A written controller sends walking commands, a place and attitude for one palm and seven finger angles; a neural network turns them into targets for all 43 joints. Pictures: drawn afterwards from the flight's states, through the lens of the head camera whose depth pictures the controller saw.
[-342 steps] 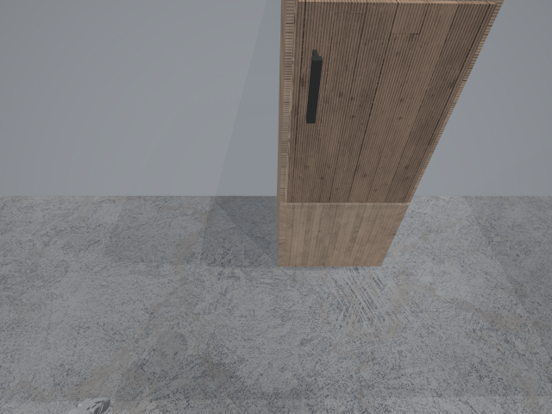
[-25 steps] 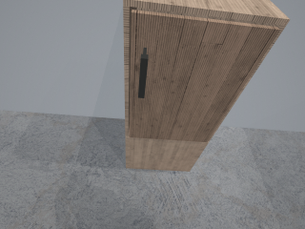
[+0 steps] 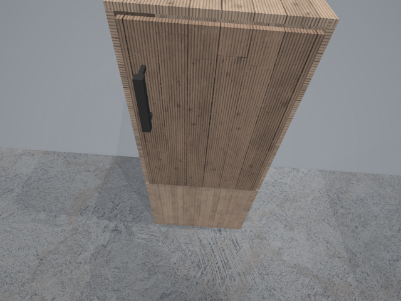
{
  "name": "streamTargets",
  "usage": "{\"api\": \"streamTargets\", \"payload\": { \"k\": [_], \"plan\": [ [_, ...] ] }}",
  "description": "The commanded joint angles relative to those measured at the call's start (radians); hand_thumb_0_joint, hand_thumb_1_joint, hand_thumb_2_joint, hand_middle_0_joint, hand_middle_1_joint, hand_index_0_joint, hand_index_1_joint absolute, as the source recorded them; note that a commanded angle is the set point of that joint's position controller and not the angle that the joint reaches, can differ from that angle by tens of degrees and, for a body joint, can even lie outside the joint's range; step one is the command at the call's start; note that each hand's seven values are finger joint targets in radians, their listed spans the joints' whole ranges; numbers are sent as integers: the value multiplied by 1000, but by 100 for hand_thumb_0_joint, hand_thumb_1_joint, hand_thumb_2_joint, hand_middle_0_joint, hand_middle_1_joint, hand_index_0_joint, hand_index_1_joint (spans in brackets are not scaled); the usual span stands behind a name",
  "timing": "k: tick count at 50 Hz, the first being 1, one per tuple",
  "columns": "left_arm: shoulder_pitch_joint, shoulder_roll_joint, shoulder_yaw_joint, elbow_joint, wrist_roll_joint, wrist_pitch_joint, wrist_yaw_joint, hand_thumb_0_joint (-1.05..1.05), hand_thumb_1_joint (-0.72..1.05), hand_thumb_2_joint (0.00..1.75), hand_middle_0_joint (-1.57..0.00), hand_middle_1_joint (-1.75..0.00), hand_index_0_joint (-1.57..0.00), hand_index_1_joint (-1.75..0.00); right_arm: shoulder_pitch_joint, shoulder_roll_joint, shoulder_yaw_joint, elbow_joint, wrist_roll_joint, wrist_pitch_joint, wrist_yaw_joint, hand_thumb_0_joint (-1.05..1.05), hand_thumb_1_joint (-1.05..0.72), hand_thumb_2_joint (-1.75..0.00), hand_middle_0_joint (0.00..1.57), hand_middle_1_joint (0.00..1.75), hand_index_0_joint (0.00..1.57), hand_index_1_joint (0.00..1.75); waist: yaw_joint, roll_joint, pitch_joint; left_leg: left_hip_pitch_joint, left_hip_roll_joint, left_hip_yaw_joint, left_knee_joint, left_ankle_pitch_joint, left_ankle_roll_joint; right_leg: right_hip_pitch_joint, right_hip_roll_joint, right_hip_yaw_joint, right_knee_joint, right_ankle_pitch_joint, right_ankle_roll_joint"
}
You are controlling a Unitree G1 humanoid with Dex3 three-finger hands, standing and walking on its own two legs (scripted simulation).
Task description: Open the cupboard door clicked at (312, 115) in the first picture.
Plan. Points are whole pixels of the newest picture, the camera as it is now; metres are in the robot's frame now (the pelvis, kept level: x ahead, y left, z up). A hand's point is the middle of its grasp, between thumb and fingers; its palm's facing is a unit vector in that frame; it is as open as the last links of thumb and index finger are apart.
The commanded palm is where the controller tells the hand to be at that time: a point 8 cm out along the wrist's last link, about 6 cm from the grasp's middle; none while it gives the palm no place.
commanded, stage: come to a stop and stand still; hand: left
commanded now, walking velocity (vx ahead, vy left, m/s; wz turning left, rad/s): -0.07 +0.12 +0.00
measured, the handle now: (145, 100) +0.52 +0.17 +0.10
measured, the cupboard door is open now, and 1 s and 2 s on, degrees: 0 0 0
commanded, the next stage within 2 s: look again from close up in 0.90 s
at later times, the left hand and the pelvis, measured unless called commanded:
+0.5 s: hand out of the picture +0.00 +0.17 -0.16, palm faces +0.04 -0.98 -0.21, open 7.4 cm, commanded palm none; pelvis +0.00 -0.01 +0.01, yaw +0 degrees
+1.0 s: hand out of the picture +0.00 +0.19 -0.16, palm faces +0.02 -0.98 -0.19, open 7.4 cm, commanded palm none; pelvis -0.02 +0.02 +0.01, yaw +0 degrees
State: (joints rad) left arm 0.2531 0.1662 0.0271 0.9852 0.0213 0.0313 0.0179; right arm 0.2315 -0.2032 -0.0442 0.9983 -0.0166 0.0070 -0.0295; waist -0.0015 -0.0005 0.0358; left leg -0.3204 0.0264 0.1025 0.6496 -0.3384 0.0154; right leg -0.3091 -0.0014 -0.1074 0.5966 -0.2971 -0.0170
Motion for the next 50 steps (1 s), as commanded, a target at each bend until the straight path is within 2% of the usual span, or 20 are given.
{"api": "streamTargets", "payload": {
  "k": [1,3,8,12,13,16,19,21,22,23,24,25,28,31,32,36,40,44,47,50],
  "plan": [
    [79,52,-1,-15,-13,-25,11,0,90,90,-20,-30,-20,-30,16,-87,16,-22,-5,-23,-4,0,-90,-90,20,30,20,30,42,136,-11,24,233,-280,-325,333,112,78,-66,89,-124,7,13],
    [66,70,-4,18,-8,-26,14,0,90,90,-20,-30,-20,-30,-17,-57,23,-2,2,-29,-12,0,-90,-90,20,30,20,30,46,210,10,36,156,-191,-310,402,78,130,-83,102,-141,123,9],
    [69,116,3,38,-4,-37,19,0,90,90,-20,-30,-20,-30,22,-44,12,3,5,-7,-8,0,-90,-90,20,30,20,30,17,-18,-29,102,97,-106,-248,257,17,134,-172,177,-192,334,-37],
    [57,142,14,25,-2,-36,22,0,90,90,-20,-30,-20,-30,30,-37,8,-4,1,13,2,0,-90,-90,20,30,20,30,6,-125,-22,86,39,-60,-183,100,-8,91,-258,261,-265,240,-86],
    [51,146,16,23,0,-36,23,0,90,90,-20,-30,-20,-30,34,-30,9,-3,2,14,3,0,-90,-90,20,30,20,30,4,-118,-27,91,36,-60,-181,92,-11,91,-264,262,-268,230,-94],
    [39,134,16,21,-3,-36,22,0,90,90,-20,-30,-20,-30,41,-27,12,7,1,10,6,0,-90,-90,20,30,20,30,3,-99,-27,118,43,-73,-203,117,-7,58,-241,234,-261,165,-85],
    [33,104,8,22,-4,-32,20,0,90,90,-20,-30,-20,-30,41,-33,18,21,-1,-3,5,0,-90,-90,20,30,20,30,11,-13,-10,120,93,-125,-277,201,17,53,-158,156,-215,122,-38],
    [51,89,2,37,-4,-31,20,0,90,90,-20,-30,-20,-30,30,-40,22,26,0,-10,4,0,-90,-90,20,30,20,30,25,17,5,81,112,-154,-320,176,32,84,-129,136,-210,92,-21],
    [191,99,-15,90,-2,-51,58,0,90,90,-20,-30,-20,-30,-76,-98,14,-45,15,-21,13,0,-90,-90,20,30,20,30,62,68,22,89,102,-72,-120,142,-3,65,-182,193,-237,277,-15],
    [138,149,-15,65,2,-79,52,0,90,90,-20,-30,-20,-30,-19,-71,26,-63,12,-22,18,0,-90,-90,20,30,20,30,-2,62,-43,84,55,-87,-115,171,-16,101,-239,249,-210,484,-50],
    [91,151,-7,35,-1,-85,50,0,90,90,-20,-30,-20,-30,76,-33,26,-45,3,-21,18,0,-90,-90,20,30,20,30,-37,29,-140,111,51,-91,-149,125,-13,164,-250,230,-148,489,-75],
    [65,146,-8,20,-6,-80,44,0,90,90,-20,-30,-20,-30,89,-39,27,-39,3,-22,16,0,-90,-90,20,30,20,30,-29,2,-165,122,55,-100,-174,154,-4,172,-220,191,-131,418,-71],
    [35,115,-16,7,-4,-57,34,0,90,90,-20,-30,-20,-30,65,-59,27,-49,0,-23,13,0,-90,-90,20,30,20,30,-8,20,-12,59,95,-159,-254,204,26,84,-135,125,-139,134,-38],
    [56,97,-19,7,-3,-43,27,0,90,90,-20,-30,-20,-30,58,-77,27,-59,-2,-22,13,0,-90,-90,20,30,20,30,5,4,80,-38,97,-193,-340,3,37,68,-109,113,-158,3,-29],
    [59,93,-18,5,-2,-41,25,0,90,90,-20,-30,-20,-30,61,-81,24,-59,-4,-22,14,0,-90,-90,20,30,20,30,6,-1,90,-54,96,-202,-363,-62,38,67,-104,113,-158,-11,-29],
    [74,90,-16,-3,-2,-41,23,0,90,90,-20,-30,-20,-30,73,-84,24,-50,-5,-31,14,0,-90,-90,20,30,20,30,12,17,43,-43,98,-211,-390,-67,41,105,-102,101,-146,41,-26],
    [71,87,-19,-2,-3,-46,22,0,90,90,-20,-30,-20,-30,88,-79,27,-31,-3,-38,13,0,-90,-90,20,30,20,30,9,-17,17,-1,98,-200,-382,-1,40,110,-109,109,-162,80,-24],
    [73,86,-21,9,-3,-48,22,0,90,90,-20,-30,-20,-30,98,-74,30,-9,0,-42,12,0,-90,-90,20,30,20,30,5,-3,10,30,98,-185,-378,57,36,111,-114,109,-174,108,-20],
    [83,80,-26,23,-4,-45,22,0,90,90,-20,-30,-20,-30,97,-73,31,8,0,-38,12,0,-90,-90,20,30,20,30,4,4,44,16,100,-189,-402,-9,33,97,-111,112,-187,81,-18],
    [95,77,-28,38,-2,-47,22,0,90,90,-20,-30,-20,-30,98,-68,31,23,3,-39,12,0,-90,-90,20,30,20,30,5,3,34,26,100,-181,-401,1,33,107,-114,114,-196,98,-16]
  ]
}}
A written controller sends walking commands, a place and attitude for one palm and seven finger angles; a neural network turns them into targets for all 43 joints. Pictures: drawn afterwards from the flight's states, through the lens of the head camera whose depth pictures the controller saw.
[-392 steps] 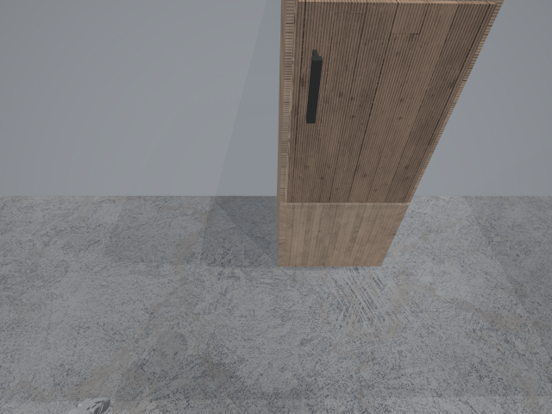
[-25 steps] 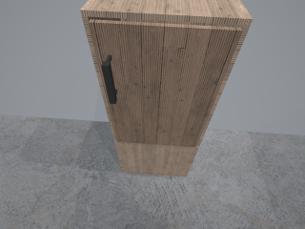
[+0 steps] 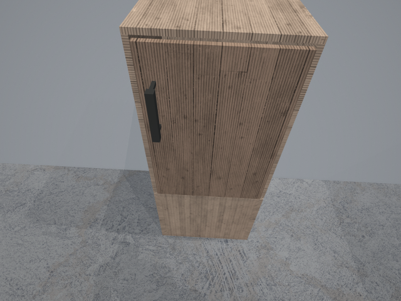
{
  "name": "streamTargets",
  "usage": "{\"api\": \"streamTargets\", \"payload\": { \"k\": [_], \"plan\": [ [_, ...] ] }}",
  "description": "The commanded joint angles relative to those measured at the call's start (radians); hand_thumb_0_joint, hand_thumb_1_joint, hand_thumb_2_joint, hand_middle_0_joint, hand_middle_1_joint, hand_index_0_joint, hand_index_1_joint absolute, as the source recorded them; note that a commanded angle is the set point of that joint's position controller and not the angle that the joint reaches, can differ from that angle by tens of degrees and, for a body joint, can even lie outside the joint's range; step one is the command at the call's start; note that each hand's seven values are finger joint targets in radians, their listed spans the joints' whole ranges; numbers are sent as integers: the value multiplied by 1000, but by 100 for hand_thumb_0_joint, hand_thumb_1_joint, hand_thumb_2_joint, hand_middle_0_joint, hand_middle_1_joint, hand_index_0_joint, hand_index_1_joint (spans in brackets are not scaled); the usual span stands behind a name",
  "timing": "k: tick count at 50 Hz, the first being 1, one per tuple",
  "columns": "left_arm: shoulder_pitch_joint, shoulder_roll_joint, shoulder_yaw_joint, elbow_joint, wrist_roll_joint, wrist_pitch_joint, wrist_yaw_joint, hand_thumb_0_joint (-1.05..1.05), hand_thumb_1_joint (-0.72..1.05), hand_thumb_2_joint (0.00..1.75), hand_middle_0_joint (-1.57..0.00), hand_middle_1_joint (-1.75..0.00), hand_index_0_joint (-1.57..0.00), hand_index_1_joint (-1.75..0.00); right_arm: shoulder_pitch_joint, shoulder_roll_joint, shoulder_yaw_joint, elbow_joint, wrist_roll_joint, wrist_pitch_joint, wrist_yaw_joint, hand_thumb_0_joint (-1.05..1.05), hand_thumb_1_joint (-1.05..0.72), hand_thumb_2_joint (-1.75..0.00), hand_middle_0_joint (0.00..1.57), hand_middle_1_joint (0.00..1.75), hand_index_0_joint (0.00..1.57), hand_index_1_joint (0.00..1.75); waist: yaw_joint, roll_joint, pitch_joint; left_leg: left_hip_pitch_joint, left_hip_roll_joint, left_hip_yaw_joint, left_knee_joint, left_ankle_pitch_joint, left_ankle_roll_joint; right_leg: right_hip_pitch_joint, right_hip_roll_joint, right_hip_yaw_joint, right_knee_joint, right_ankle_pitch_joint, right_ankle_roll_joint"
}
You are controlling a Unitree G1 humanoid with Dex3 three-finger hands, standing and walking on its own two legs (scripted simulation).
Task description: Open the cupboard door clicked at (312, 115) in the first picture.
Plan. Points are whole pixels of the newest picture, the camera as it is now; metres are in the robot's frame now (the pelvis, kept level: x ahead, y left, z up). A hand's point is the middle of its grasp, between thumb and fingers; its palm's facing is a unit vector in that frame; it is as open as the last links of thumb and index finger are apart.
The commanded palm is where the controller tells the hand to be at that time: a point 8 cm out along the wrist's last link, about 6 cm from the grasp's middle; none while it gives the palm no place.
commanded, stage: look again from close up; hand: left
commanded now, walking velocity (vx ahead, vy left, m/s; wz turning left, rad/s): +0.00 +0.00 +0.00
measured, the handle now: (154, 112) +0.53 +0.15 +0.09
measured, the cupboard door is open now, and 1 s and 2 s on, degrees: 0 0 0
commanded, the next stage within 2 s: raise the hand with hooked fingers in 0.50 s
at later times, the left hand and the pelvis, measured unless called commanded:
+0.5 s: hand out of the picture -0.02 +0.15 -0.18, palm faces +0.03 -0.99 -0.13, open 7.4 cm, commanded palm none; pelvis +0.00 +0.00 +0.00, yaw +0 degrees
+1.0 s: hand (128, 277) +0.18 +0.15 -0.03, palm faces -0.01 -1.00 +0.02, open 8.5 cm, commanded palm +0.13 +0.23 -0.03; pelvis -0.01 -0.03 -0.06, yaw +3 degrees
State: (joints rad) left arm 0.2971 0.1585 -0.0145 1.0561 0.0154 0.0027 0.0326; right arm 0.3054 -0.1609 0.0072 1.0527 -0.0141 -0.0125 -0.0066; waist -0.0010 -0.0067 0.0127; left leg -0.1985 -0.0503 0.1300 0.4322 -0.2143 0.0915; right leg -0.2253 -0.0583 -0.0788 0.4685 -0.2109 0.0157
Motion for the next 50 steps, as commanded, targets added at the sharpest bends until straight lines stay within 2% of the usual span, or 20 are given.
{"api": "streamTargets", "payload": {
  "k": [1,8,29,30,31,32,33,34,35,36,38,39,40,41,42,43,44,45,47,50],
  "plan": [
    [52,83,13,-28,3,-19,7,0,90,90,-20,-30,-20,-30,27,-109,-19,-28,1,-20,-12,0,-90,-90,20,30,20,30,4,-6,65,-99,176,-209,-185,-128,-44,21,-57,87,-71,9,-48],
    [76,71,9,3,3,-25,8,0,90,90,-20,-30,-20,-30,32,-91,-16,7,5,-24,-15,0,-90,-90,20,30,20,30,3,7,49,-48,173,-187,-168,-45,-45,24,-65,89,-91,44,-46],
    [100,39,10,31,3,-21,12,0,90,90,-20,-30,-20,-30,52,-64,-17,46,5,-23,-21,0,-90,-90,20,30,20,30,8,0,75,-59,179,-196,-195,-62,-46,36,-63,84,-98,47,-42],
    [116,74,-3,60,19,-32,47,0,90,90,-20,-30,-20,-30,-27,-116,-6,-25,9,-27,-14,0,-90,-90,20,30,20,30,22,45,111,-90,192,-151,-25,180,-71,-25,-79,92,-63,121,-43],
    [-581,271,101,-1521,-186,-235,46,0,88,89,-20,-32,-20,-32,8,-275,-30,-409,50,-166,-53,0,-90,-90,20,30,20,30,-127,242,-411,259,94,-224,-85,106,-139,15,52,10,29,82,-27],
    [-227,242,95,-1322,-119,-183,97,0,85,88,-20,-33,-20,-33,-84,-208,12,-345,63,-270,-74,0,-90,-90,20,30,20,30,-19,276,-387,213,156,-261,-158,29,-158,-78,49,20,145,-120,-53],
    [79,55,-4,-1128,-125,-52,133,0,83,87,-21,-34,-21,-34,-72,-151,-10,-343,68,-296,-64,0,-90,-90,20,30,20,30,-27,210,-186,34,144,-267,-196,-140,-178,-171,55,-11,193,-187,-49],
    [106,-78,-95,-1113,-166,-27,120,0,81,86,-21,-36,-21,-36,-45,-159,-15,-326,88,-312,-65,0,-90,-90,20,30,20,30,-43,143,-48,-49,121,-251,-162,-214,-147,-195,57,-7,176,-131,-41],
    [79,-62,-96,-1194,-190,-66,104,0,78,85,-21,-37,-21,-37,-67,-198,-27,-375,91,-335,-65,0,-90,-90,20,30,20,30,-42,127,14,-98,111,-249,-101,-235,-116,-201,52,-9,128,-127,-38],
    [67,-4,-62,-1207,-184,-109,95,0,76,84,-21,-39,-21,-39,-74,-231,-29,-397,74,-352,-61,0,-90,-90,20,30,20,30,-59,67,-2,-138,95,-249,-33,-258,-102,-211,56,-7,84,-147,-39],
    [79,14,-13,-1069,-181,-206,50,0,71,82,-21,-42,-21,-42,-73,-243,-49,-447,47,-362,-43,0,-90,-90,20,30,20,30,-81,-159,30,-249,67,-254,85,-285,-100,-311,60,-4,84,-261,-34],
    [141,-20,-4,-990,-191,-271,2,0,69,81,-22,-43,-22,-43,-90,-238,-62,-466,41,-356,-34,0,-90,-90,20,30,20,30,-57,-286,28,-311,67,-233,142,-288,-98,-370,64,-14,123,-327,-38],
    [233,-43,9,-916,-213,-340,-58,0,67,80,-22,-45,-22,-45,-113,-234,-71,-499,36,-354,-24,0,-90,-90,20,30,20,30,-25,-345,21,-378,56,-200,209,-276,-96,-412,66,-13,165,-376,-39],
    [295,-10,66,-898,-237,-414,-125,0,64,79,-22,-47,-22,-47,-123,-234,-82,-528,34,-348,-12,0,-90,-90,20,30,20,30,6,-350,-22,-441,40,-166,272,-248,-99,-422,62,7,198,-407,-43],
    [345,24,112,-907,-256,-484,-196,0,62,78,-22,-48,-22,-48,-146,-236,-92,-564,30,-338,4,0,-90,-90,20,30,20,30,33,-290,-60,-476,26,-142,318,-223,-104,-409,58,26,228,-397,-52],
    [381,95,189,-876,-266,-535,-271,0,60,77,-22,-50,-22,-50,-150,-245,-104,-597,35,-321,24,0,-90,-90,20,30,20,30,52,-137,-66,-466,15,-130,350,-192,-114,-394,53,50,257,-361,-72],
    [327,155,225,-944,-270,-582,-331,0,57,76,-22,-51,-22,-51,-176,-248,-104,-641,34,-310,33,0,-90,-90,20,30,20,30,49,-61,-101,-482,8,-125,374,-188,-112,-387,48,55,290,-339,-77],
    [341,210,287,-965,-268,-581,-353,0,55,75,-22,-53,-22,-53,-194,-243,-107,-677,43,-296,29,0,-90,-90,20,30,20,30,72,-34,-139,-503,10,-116,388,-183,-98,-387,51,66,321,-317,-77],
    [283,210,294,-1080,-294,-537,-362,0,50,73,-23,-55,-23,-55,-207,-231,-96,-736,52,-264,15,0,-90,-90,20,30,20,30,80,25,-196,-519,12,-118,389,-189,-86,-384,58,79,353,-295,-71],
    [170,218,318,-1287,-336,-504,-322,0,43,70,-23,-60,-23,-60,-155,-207,-90,-757,50,-235,-6,0,-90,-90,20,30,20,30,47,112,-269,-461,31,-139,422,-131,-73,-375,69,101,352,-221,-64]
  ]
}}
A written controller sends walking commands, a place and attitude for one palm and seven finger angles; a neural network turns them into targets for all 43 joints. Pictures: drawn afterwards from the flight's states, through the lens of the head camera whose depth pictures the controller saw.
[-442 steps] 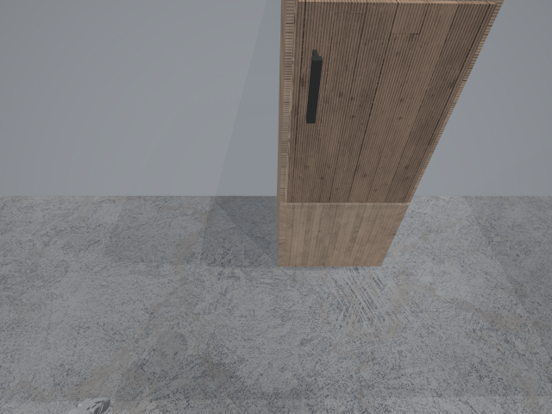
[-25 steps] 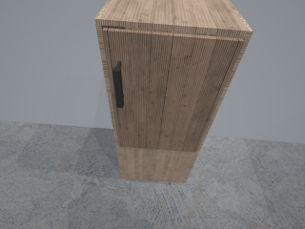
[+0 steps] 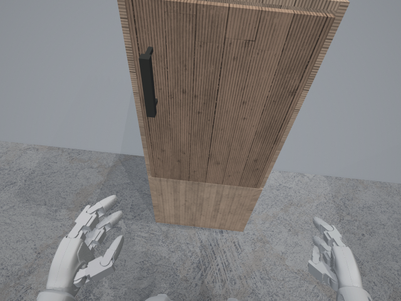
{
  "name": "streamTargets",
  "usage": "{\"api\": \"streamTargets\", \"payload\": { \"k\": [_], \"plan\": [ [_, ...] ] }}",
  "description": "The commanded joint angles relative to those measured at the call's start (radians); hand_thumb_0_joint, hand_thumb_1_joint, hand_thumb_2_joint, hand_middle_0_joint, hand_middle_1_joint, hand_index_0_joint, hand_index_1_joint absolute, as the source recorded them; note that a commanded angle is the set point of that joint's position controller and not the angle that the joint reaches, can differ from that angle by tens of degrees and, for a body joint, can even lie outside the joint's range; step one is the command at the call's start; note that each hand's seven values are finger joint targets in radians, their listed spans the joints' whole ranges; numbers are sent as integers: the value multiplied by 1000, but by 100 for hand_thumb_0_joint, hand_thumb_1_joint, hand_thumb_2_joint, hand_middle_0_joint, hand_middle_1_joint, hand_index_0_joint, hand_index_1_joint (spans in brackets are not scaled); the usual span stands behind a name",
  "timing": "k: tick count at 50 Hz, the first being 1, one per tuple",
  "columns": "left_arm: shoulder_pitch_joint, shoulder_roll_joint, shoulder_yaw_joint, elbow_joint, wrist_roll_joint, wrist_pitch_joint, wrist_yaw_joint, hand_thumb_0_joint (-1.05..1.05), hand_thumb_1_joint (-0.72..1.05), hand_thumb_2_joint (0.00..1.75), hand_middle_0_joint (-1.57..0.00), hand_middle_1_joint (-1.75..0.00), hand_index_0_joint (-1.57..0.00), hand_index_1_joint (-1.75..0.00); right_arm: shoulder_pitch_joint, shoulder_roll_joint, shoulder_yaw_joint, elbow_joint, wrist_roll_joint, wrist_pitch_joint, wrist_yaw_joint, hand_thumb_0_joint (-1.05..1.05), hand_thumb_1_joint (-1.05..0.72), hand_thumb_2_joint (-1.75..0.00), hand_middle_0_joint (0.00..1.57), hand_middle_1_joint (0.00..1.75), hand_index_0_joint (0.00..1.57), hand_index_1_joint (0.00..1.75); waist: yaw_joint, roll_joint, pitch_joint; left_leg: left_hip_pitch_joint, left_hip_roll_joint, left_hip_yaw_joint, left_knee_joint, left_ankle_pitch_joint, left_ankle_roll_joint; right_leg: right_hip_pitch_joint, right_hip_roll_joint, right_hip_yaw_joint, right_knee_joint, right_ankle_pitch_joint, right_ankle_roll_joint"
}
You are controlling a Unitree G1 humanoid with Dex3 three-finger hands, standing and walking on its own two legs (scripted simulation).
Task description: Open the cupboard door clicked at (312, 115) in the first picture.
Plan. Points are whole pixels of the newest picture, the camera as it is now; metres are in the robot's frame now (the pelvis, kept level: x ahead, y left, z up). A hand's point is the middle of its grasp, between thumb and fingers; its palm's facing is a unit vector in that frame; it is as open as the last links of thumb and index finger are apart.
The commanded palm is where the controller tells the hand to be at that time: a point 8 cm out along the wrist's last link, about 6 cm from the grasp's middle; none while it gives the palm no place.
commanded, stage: raise the hand with hooked fingers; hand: left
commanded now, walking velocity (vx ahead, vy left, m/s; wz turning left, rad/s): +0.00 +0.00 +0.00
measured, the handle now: (150, 83) +0.55 +0.15 +0.15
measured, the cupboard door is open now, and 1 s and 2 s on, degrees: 0 0 0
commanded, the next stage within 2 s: move the hooked fingers beside the handle in 1.70 s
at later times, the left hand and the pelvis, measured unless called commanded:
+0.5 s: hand (77, 215) +0.24 +0.22 +0.09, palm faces +0.00 -1.00 -0.06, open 11.5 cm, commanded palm +0.21 +0.28 +0.10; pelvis +0.03 -0.01 +0.02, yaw +1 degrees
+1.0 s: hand (38, 174) +0.28 +0.28 +0.14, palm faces +0.02 -1.00 -0.05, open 13.9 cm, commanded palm +0.25 +0.33 +0.15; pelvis +0.02 +0.02 +0.04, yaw +2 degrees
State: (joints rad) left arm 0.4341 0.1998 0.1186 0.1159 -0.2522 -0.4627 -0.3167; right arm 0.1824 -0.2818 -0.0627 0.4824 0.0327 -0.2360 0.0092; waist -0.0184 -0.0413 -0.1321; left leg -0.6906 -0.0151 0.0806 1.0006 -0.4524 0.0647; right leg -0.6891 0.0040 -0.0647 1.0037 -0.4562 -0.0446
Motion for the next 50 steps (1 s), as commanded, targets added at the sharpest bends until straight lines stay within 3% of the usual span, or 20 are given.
{"api": "streamTargets", "payload": {
  "k": [1,3,7,8,11,12,13,15,18,20,22,27,28,32,33,34,39,48,50],
  "plan": [
    [2,177,174,-418,-63,-49,42,0,41,69,-24,-62,-24,-62,-9,-80,-16,-184,2,-8,-28,0,-90,-90,20,30,20,30,43,169,-142,57,4,-99,-133,150,-41,84,13,81,-177,84,-2],
    [-115,176,120,-529,-57,-83,45,0,36,67,-24,-64,-24,-64,26,-83,1,-167,-11,-10,-39,0,-90,-90,20,30,20,30,-15,160,-142,76,12,-118,-94,212,-31,62,23,81,-160,175,5],
    [-160,173,67,-420,-47,-88,-24,0,27,63,-25,-70,-25,-70,36,-100,17,-103,-2,-39,-56,0,-90,-90,20,30,20,30,-68,155,-89,67,23,-133,-61,175,-25,1,23,79,-193,142,17],
    [-174,185,83,-355,-67,-59,-54,0,25,62,-25,-72,-25,-72,32,-109,23,-92,1,-40,-62,0,-90,-90,20,30,20,30,-66,124,-63,42,20,-140,-54,172,-25,14,26,92,-205,138,19],
    [-141,250,156,-302,-80,39,-108,0,18,59,-25,-76,-25,-76,22,-114,24,-100,18,-43,-72,0,-90,-90,20,30,20,30,-27,87,-144,46,16,-124,-86,179,-21,117,3,123,-263,118,32],
    [-129,270,195,-294,-92,70,-112,0,15,58,-25,-78,-25,-78,15,-111,24,-101,20,-42,-75,0,-90,-90,20,30,20,30,-7,69,-177,53,15,-122,-99,203,-22,167,-5,126,-273,141,38],
    [-110,301,243,-267,-108,102,-116,0,13,57,-25,-80,-25,-80,3,-110,29,-102,19,-39,-77,0,-90,-90,20,30,20,30,21,98,-191,64,13,-123,-108,239,-26,208,-3,126,-266,187,32],
    [-90,296,281,-286,-134,127,-106,0,8,55,-26,-82,-26,-82,-2,-92,33,-106,19,-38,-78,0,-90,-90,20,30,20,30,38,45,-234,90,14,-124,-137,299,-29,280,-17,115,-268,309,47],
    [-76,297,321,-251,-155,129,-87,0,1,52,-26,-87,-26,-87,-13,-85,37,-99,15,-39,-76,0,-90,-90,20,30,20,30,54,-8,-185,78,15,-130,-163,320,-37,309,-20,115,-277,385,56],
    [-100,274,291,-245,-149,114,-88,0,-3,50,-27,-90,-27,-90,3,-91,37,-92,16,-45,-72,0,-90,-90,20,30,20,30,41,31,-151,92,12,-120,-188,307,-37,280,-19,101,-286,358,53],
    [-125,275,276,-236,-144,102,-91,0,-8,48,-27,-93,-27,-93,15,-100,35,-87,17,-54,-71,0,-90,-90,20,30,20,30,25,25,-126,114,14,-119,-204,290,-33,250,-14,89,-300,309,50],
    [-212,323,284,-251,-144,99,-108,0,-20,43,-28,-100,-28,-100,34,-120,36,-84,23,-75,-78,0,-90,-90,20,30,20,30,26,88,-131,187,15,-115,-244,290,-29,246,-4,68,-320,261,33],
    [-242,351,305,-239,-147,106,-107,0,-22,42,-28,-102,-28,-102,35,-127,35,-82,21,-74,-83,0,-90,-90,20,30,20,30,26,63,-120,191,17,-119,-247,297,-28,251,1,65,-321,263,29],
    [-285,367,328,-244,-153,116,-97,0,-31,38,-29,-108,-29,-108,36,-125,36,-75,26,-80,-91,0,-90,-90,20,30,20,30,32,108,-138,254,19,-120,-289,311,-31,269,6,38,-331,278,24],
    [-312,389,340,-243,-153,124,-98,0,-34,37,-29,-110,-29,-110,35,-130,39,-73,25,-78,-91,0,-90,-90,20,30,20,30,41,125,-139,265,20,-124,-295,330,-34,290,9,37,-329,295,15],
    [-328,375,323,-243,-148,131,-99,0,-36,36,-29,-111,-29,-111,31,-127,42,-72,27,-77,-91,0,-90,-90,20,30,20,30,35,146,-132,287,22,-126,-308,341,-35,281,11,26,-330,307,14],
    [-431,389,311,-195,-138,197,-121,0,-48,31,-30,-118,-30,-118,26,-133,48,-71,33,-71,-98,0,-90,-90,20,30,20,30,28,158,-97,342,29,-143,-354,343,-42,278,19,9,-358,303,11],
    [-629,465,354,-80,-125,294,-152,0,-50,30,-30,-120,-30,-120,12,-134,70,-68,33,-51,-114,0,-90,-90,20,30,20,30,31,122,-58,397,36,-172,-426,289,-48,297,22,3,-419,252,4],
    [-684,474,357,-66,-124,307,-165,0,-50,30,-30,-120,-30,-120,6,-134,72,-67,35,-48,-118,0,-90,-90,20,30,20,30,26,123,-74,413,37,-178,-441,272,-47,299,21,3,-428,240,6]
  ]
}}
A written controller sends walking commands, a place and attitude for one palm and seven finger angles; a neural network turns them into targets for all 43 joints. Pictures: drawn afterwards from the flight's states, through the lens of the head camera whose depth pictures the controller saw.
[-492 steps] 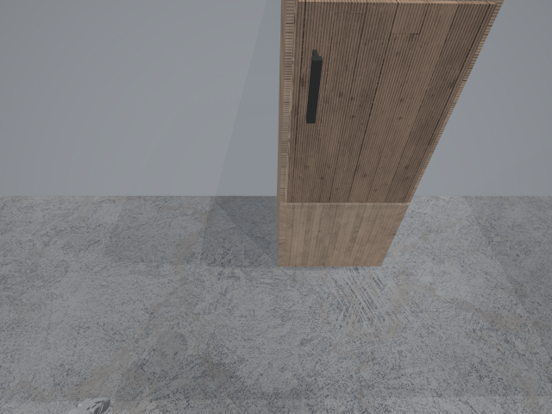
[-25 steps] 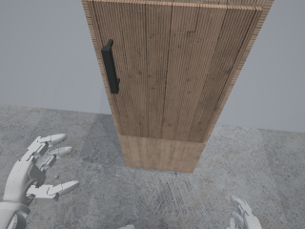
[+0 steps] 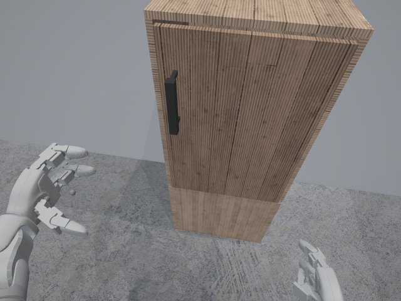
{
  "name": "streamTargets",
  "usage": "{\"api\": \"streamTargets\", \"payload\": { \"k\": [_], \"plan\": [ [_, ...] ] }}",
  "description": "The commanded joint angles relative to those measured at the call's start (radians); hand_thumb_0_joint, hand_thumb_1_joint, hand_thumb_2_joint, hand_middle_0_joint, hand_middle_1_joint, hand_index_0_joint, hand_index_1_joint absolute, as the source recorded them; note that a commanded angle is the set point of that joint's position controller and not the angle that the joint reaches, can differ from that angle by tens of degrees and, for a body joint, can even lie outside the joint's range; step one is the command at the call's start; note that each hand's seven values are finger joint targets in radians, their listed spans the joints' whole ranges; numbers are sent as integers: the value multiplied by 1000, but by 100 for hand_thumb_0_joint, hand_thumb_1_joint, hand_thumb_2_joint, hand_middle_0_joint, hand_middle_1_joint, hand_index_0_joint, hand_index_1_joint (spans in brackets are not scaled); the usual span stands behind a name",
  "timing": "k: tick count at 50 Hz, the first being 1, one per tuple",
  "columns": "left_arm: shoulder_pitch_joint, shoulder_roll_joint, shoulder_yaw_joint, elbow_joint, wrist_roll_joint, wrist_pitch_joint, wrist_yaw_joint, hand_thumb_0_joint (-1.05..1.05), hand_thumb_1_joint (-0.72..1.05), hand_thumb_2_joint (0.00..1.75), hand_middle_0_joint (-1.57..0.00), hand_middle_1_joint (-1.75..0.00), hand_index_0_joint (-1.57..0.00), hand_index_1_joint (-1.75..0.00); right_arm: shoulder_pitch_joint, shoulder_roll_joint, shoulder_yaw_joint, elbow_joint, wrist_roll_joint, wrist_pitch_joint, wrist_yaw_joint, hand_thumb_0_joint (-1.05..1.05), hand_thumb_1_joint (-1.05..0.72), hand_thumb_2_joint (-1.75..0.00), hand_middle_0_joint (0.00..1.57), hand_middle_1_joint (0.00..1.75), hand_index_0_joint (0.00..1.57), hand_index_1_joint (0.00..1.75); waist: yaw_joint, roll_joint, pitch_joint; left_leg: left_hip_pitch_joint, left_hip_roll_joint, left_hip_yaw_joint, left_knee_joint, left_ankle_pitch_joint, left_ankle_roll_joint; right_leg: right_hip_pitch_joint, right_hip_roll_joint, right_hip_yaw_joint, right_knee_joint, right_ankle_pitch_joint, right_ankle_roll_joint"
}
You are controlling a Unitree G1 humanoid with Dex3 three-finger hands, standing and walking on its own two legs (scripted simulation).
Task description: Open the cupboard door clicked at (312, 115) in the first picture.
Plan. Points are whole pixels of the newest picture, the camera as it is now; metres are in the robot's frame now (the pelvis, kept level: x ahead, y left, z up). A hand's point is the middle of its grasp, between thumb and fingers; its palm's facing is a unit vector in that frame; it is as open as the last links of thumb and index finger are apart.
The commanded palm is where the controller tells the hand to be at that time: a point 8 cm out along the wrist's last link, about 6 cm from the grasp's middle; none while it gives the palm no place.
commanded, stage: raise the hand with hooked fingers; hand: left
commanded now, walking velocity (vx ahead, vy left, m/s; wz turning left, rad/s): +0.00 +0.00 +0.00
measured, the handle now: (174, 103) +0.53 +0.12 +0.11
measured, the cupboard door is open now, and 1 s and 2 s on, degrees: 0 0 0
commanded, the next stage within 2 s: move the hooked fingers beside the handle in 0.70 s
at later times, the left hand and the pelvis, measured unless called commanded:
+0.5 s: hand (68, 171) +0.30 +0.27 +0.12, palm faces -0.04 -1.00 -0.04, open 14.0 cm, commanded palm +0.27 +0.32 +0.13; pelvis +0.00 +0.00 +0.01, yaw -1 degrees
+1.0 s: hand (80, 165) +0.31 +0.25 +0.13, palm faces -0.02 -1.00 -0.02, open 14.0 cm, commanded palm +0.30 +0.30 +0.13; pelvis +0.00 -0.02 +0.01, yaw +0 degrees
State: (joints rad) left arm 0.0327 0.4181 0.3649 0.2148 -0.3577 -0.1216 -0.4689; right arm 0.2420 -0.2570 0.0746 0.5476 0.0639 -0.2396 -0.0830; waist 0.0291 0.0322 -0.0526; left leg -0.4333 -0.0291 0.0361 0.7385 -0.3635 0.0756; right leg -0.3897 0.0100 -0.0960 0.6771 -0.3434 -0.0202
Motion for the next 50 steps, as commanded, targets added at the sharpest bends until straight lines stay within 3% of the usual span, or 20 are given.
{"api": "streamTargets", "payload": {
  "k": [1,4,10,12,15,18,20,23,28,30,35,40,43,45,48,49,50],
  "plan": [
    [-304,259,108,-154,-16,-29,-19,0,-50,30,-30,-120,-30,-120,-55,-159,-64,-131,6,-43,-28,0,-90,-90,20,30,20,30,-25,50,-150,162,53,-139,-185,175,-58,-2,15,34,-107,121,-18],
    [-368,298,120,-155,-6,-20,-31,0,-50,30,-30,-120,-30,-120,-62,-159,-58,-133,5,-40,-30,0,-90,-90,20,30,20,30,-17,91,-171,199,51,-144,-201,202,-63,23,14,37,-119,136,-25],
    [-439,353,162,-76,-11,3,-52,0,-50,30,-30,-120,-30,-120,-54,-166,-57,-123,7,-32,-34,0,-90,-90,20,30,20,30,-13,72,-164,226,52,-152,-227,237,-69,40,16,33,-143,160,-26],
    [-397,304,127,-23,-11,20,-64,0,-50,30,-30,-120,-30,-120,-45,-169,-61,-124,9,-30,-31,0,-90,-90,20,30,20,30,-17,54,-147,220,53,-153,-226,243,-70,22,15,28,-141,163,-24],
    [-373,299,120,-18,-14,28,-83,0,-50,30,-30,-120,-30,-120,-44,-174,-67,-134,9,-29,-19,0,-90,-90,20,30,20,30,-8,52,-172,221,47,-138,-213,292,-69,41,15,34,-141,199,-26],
    [-395,334,149,-75,-16,13,-72,0,-50,30,-30,-120,-30,-120,-44,-175,-70,-137,3,-29,-13,0,-90,-90,20,30,20,30,-1,45,-188,230,47,-134,-208,309,-70,55,16,39,-142,210,-28],
    [-400,343,161,-104,-11,-1,-62,0,-50,30,-30,-120,-30,-120,-38,-173,-73,-140,3,-30,-12,0,-90,-90,20,30,20,30,-4,79,-212,253,50,-136,-210,330,-72,50,17,37,-138,214,-26],
    [-402,357,179,-109,-12,-16,-44,0,-50,30,-30,-120,-30,-120,-34,-170,-72,-128,-1,-28,-15,0,-90,-90,20,30,20,30,-3,86,-183,247,48,-127,-216,310,-71,55,17,43,-152,209,-29],
    [-415,341,167,-102,-10,-19,-40,0,-50,30,-30,-120,-30,-120,-36,-168,-71,-122,1,-28,-22,0,-90,-90,20,30,20,30,-10,78,-183,242,45,-116,-220,296,-62,75,15,48,-162,217,-28],
    [-415,328,153,-104,-8,-21,-48,0,-50,30,-30,-120,-30,-120,-38,-166,-71,-122,4,-29,-23,0,-90,-90,20,30,20,30,-15,102,-200,256,44,-114,-217,311,-60,71,15,48,-160,230,-25],
    [-397,312,144,-37,-15,-6,-63,0,-50,30,-30,-120,-30,-120,-40,-168,-71,-117,7,-23,-26,0,-90,-90,20,30,20,30,-21,40,-168,219,37,-101,-212,276,-48,69,14,53,-169,232,-20],
    [-416,327,152,-67,-13,-17,-62,0,-50,30,-30,-120,-30,-120,-49,-164,-70,-123,6,-23,-26,0,-90,-90,20,30,20,30,-15,71,-197,226,32,-95,-205,281,-46,82,9,61,-166,239,-21],
    [-493,333,142,-14,-15,-22,-57,0,-50,30,-30,-120,-30,-120,-43,-168,-66,-104,6,-16,-33,0,-90,-90,20,30,20,30,-33,2,-145,185,33,-90,-201,224,-41,66,10,70,-179,199,-17],
    [-563,319,119,12,-7,-29,-58,0,-50,30,-30,-120,-30,-120,-41,-167,-67,-98,9,-14,-40,0,-90,-90,20,30,20,30,-46,36,-157,188,29,-88,-200,197,-37,47,6,73,-177,176,-15],
    [-640,338,102,75,9,-33,-53,0,-50,30,-30,-120,-30,-120,-33,-172,-63,-85,10,-5,-45,0,-90,-90,20,30,20,30,-53,33,-149,165,29,-85,-194,165,-37,44,0,86,-181,138,-16],
    [-687,319,76,77,14,-38,-55,0,-50,30,-30,-120,-30,-120,-37,-168,-63,-87,13,-6,-47,0,-90,-90,20,30,20,30,-63,66,-163,172,26,-85,-193,157,-36,34,-1,89,-180,132,-14],
    [-699,340,89,94,21,-42,-49,0,-50,30,-30,-120,-30,-120,-29,-170,-64,-81,12,-5,-48,0,-90,-90,20,30,20,30,-59,73,-180,173,27,-88,-192,155,-37,36,-2,86,-177,126,-16]
  ]
}}
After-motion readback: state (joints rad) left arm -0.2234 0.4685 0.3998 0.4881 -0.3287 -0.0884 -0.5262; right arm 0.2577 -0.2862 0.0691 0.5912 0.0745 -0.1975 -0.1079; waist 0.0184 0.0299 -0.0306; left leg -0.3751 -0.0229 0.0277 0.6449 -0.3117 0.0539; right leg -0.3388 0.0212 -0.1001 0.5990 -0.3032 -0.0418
